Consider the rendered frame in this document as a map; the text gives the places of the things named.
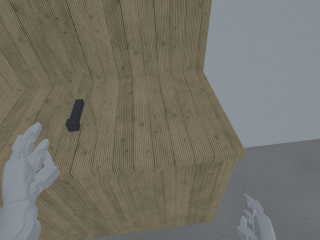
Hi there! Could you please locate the tap lever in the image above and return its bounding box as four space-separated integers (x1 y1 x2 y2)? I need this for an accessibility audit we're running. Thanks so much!
65 99 85 132

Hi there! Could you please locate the right robot hand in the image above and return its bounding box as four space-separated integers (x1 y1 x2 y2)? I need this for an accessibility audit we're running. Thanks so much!
236 193 276 240

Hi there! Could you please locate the left robot forearm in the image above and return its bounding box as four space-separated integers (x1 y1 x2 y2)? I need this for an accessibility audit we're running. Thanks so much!
0 200 41 240

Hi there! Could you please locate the left robot hand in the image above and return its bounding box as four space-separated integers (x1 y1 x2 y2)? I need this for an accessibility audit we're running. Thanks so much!
1 122 60 205

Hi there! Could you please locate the counter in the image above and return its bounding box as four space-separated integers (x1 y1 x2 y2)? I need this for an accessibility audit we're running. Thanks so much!
0 0 246 240

